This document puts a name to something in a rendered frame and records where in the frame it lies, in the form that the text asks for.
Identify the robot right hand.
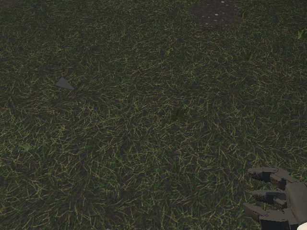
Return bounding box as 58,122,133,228
242,166,307,230

